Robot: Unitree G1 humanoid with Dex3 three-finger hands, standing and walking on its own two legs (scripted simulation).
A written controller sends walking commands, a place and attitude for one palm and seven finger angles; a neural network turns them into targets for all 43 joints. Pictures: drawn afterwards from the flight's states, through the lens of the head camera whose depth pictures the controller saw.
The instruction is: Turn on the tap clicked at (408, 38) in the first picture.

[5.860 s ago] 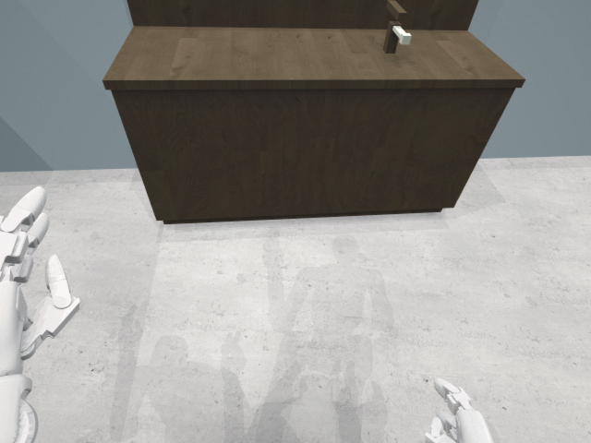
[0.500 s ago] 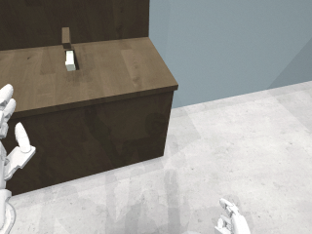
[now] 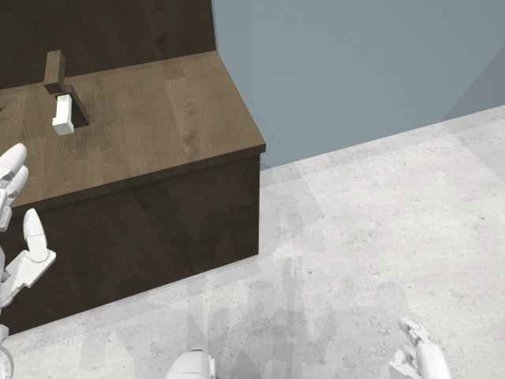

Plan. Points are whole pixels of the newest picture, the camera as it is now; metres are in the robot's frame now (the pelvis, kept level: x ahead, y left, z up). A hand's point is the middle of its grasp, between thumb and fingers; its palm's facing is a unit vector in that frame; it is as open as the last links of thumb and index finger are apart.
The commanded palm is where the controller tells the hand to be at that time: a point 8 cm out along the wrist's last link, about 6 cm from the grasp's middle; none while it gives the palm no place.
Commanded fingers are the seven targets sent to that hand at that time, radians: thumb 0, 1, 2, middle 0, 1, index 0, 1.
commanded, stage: take the last steps up to it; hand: left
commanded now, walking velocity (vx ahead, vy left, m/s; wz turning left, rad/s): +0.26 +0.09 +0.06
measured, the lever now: (63, 125) +0.57 +0.42 +0.04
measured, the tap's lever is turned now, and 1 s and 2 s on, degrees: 0 0 0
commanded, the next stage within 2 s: come to a stop and stand still in 0.74 s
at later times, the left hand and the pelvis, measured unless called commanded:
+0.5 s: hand (52, 194) +0.29 +0.25 +0.19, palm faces +0.44 -0.77 -0.47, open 7.5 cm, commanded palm +0.25 +0.29 +0.17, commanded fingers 0.00 0.90 0.90 -0.20 -0.30 -0.20 -0.30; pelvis +0.09 +0.01 -0.01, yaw +1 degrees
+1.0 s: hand (67, 156) +0.36 +0.26 +0.17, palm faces +0.43 -0.80 -0.42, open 7.4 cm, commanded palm +0.31 +0.29 +0.17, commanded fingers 0.00 0.90 0.90 -0.20 -0.30 -0.20 -0.30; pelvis +0.15 +0.01 -0.01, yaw +1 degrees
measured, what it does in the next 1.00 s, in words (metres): walks ahead: left foot, then right foot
